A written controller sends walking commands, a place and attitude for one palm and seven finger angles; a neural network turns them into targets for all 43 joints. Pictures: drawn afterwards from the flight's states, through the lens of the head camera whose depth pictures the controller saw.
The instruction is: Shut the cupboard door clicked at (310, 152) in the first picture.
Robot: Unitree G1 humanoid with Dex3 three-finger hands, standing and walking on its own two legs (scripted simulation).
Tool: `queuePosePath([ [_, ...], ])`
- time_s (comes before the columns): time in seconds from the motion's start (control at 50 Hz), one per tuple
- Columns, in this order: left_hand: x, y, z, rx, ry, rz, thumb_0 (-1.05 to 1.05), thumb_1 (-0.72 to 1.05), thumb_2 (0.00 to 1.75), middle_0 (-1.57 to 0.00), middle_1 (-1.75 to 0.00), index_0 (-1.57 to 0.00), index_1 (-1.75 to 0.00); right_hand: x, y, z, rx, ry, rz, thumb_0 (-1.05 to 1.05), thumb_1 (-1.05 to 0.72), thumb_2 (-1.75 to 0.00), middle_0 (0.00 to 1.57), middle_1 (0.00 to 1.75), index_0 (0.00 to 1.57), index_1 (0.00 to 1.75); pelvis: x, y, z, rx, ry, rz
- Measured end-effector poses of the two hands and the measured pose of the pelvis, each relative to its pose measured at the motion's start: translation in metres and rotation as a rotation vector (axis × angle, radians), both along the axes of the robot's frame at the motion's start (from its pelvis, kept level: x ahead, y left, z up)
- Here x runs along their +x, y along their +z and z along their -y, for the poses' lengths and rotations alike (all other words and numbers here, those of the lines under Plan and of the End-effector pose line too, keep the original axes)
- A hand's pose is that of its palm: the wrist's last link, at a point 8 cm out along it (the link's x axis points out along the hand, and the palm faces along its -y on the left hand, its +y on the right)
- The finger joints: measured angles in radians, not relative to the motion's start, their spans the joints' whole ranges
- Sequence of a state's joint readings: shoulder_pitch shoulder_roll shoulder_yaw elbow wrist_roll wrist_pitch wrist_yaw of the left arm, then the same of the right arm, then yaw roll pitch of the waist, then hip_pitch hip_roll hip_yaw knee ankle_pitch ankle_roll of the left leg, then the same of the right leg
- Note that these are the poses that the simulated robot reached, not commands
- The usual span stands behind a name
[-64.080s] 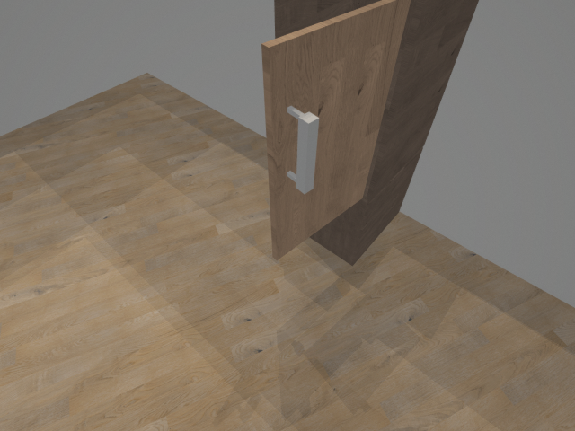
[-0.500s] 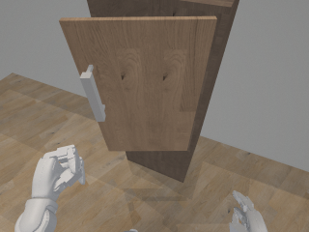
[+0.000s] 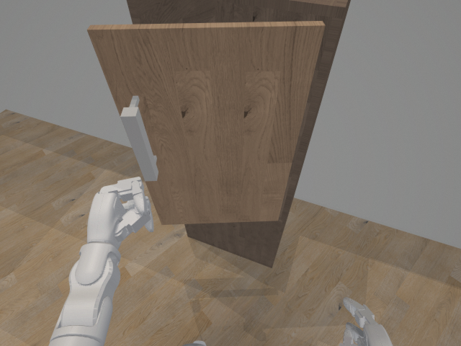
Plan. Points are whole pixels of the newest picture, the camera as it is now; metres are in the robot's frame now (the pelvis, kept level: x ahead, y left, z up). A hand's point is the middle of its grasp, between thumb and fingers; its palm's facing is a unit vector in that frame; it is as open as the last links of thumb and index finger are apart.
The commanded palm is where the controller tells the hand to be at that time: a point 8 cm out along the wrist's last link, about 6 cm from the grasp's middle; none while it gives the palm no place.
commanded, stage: bring the fist close to the handle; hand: left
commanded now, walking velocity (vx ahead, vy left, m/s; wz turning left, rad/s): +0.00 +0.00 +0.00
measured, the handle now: (143, 140) +0.48 +0.20 +0.09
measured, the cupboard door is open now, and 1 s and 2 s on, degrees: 24 24 4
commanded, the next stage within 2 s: push the door shut along its arc in 0.78 s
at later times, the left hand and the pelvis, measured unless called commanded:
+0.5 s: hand (160, 175) +0.39 +0.15 +0.09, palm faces +0.09 -1.00 -0.01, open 3.1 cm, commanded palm +0.36 +0.20 +0.08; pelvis -0.01 -0.01 +0.00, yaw -1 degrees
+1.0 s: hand (163, 177) +0.39 +0.15 +0.08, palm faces +0.06 -1.00 -0.02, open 3.1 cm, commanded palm +0.37 +0.20 +0.08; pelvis -0.01 -0.01 +0.00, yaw -1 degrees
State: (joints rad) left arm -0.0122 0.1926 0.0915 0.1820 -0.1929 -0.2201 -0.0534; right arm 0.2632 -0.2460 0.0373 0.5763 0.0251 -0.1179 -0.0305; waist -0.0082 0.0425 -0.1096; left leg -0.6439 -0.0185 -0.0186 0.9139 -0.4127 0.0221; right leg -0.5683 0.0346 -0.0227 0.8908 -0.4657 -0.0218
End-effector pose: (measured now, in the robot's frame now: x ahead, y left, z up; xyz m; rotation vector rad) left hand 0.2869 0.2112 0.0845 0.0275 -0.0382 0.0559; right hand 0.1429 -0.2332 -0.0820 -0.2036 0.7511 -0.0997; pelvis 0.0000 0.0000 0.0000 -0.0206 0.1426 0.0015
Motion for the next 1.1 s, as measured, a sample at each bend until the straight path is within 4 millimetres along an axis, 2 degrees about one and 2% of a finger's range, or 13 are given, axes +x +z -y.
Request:
queuePosePath([
  [0.12,0.018,-0.001,0.007,-0.014,-0.001,-0.002,0.02,0.90,0.90,-1.30,-1.50,-1.30,-1.50,-0.007,-0.002,0.002,-0.009,-0.014,-0.024,0.01,-0.90,-0.90,0.20,0.30,0.21,0.30,-0.003,0.000,-0.001,0.002,-0.003,-0.003],
  [0.24,0.041,0.005,0.006,-0.003,0.024,0.025,0.02,0.90,0.90,-1.30,-1.50,-1.30,-1.50,-0.017,-0.006,0.007,-0.011,-0.030,-0.056,0.01,-0.90,-0.90,0.20,0.30,0.21,0.30,-0.006,0.000,0.002,0.003,-0.008,-0.012],
  [0.46,0.073,0.002,0.007,-0.013,0.035,-0.012,0.02,0.90,0.90,-1.30,-1.50,-1.30,-1.50,-0.047,-0.016,0.021,-0.019,-0.079,-0.161,0.01,-0.90,-0.90,0.20,0.30,0.21,0.30,-0.007,0.000,0.006,0.006,-0.014,-0.034],
  [0.54,0.080,0.002,0.008,-0.013,0.035,0.000,0.02,0.90,0.90,-1.30,-1.50,-1.30,-1.50,-0.058,-0.019,0.026,-0.020,-0.100,-0.195,0.01,-0.90,-0.90,0.20,0.30,0.21,0.30,-0.006,-0.001,0.007,0.007,-0.020,-0.043],
  [0.64,0.078,-0.001,0.006,-0.008,0.032,-0.010,0.02,0.90,0.90,-1.30,-1.50,-1.30,-1.50,-0.067,-0.020,0.030,-0.011,-0.122,-0.223,0.01,-0.90,-0.90,0.20,0.30,0.20,0.30,-0.003,0.001,0.008,0.010,-0.028,-0.045],
  [0.74,0.071,-0.001,0.002,-0.018,0.043,-0.005,0.02,0.90,0.90,-1.30,-1.50,-1.30,-1.50,-0.066,-0.019,0.031,-0.010,-0.127,-0.226,0.01,-0.90,-0.90,0.20,0.30,0.20,0.30,-0.001,0.002,0.009,0.011,-0.029,-0.039],
  [0.9,0.070,0.000,0.005,-0.010,0.027,0.004,0.02,0.90,0.90,-1.30,-1.50,-1.30,-1.50,-0.050,-0.017,0.028,-0.014,-0.102,-0.191,0.01,-0.90,-0.90,0.20,0.30,0.20,0.30,-0.004,0.002,0.008,0.005,-0.016,-0.036],
  [0.98,0.077,-0.003,0.010,-0.005,0.008,-0.014,0.02,0.90,0.90,-1.30,-1.50,-1.31,-1.50,-0.044,-0.016,0.025,-0.014,-0.091,-0.175,0.01,-0.90,-0.90,0.20,0.30,0.20,0.30,-0.005,0.001,0.007,0.005,-0.013,-0.039],
  [1.1,0.100,0.001,0.010,-0.003,-0.014,-0.008,0.02,0.90,0.90,-1.30,-1.50,-1.31,-1.50,-0.045,-0.017,0.023,-0.021,-0.098,-0.183,0.00,-0.90,-0.90,0.20,0.30,0.21,0.30,-0.007,-0.001,0.007,0.005,-0.015,-0.052],
])
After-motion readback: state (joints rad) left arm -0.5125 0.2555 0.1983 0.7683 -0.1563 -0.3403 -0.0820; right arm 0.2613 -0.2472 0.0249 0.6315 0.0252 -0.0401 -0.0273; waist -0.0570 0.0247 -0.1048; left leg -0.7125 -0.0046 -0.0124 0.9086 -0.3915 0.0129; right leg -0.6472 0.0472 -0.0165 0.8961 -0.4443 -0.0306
